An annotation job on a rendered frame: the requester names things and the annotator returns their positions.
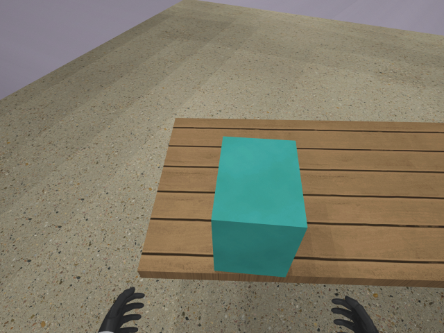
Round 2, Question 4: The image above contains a robot right hand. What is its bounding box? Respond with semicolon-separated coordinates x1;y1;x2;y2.
331;296;379;333

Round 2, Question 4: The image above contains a carton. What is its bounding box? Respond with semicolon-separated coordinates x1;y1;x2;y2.
211;137;307;278

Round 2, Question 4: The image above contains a robot left hand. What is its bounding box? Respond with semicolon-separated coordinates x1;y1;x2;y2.
98;287;145;333

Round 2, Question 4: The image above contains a table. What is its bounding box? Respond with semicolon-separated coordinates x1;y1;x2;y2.
137;118;444;288

